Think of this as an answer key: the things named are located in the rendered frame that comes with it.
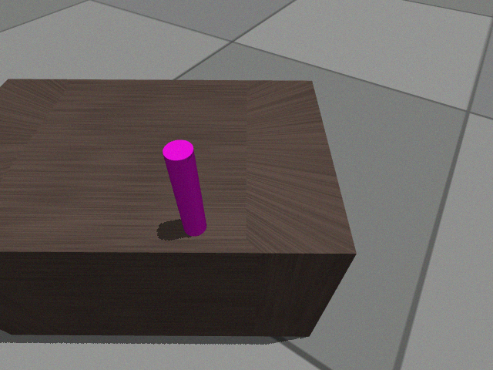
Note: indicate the can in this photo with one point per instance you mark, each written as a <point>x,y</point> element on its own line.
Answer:
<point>181,165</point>

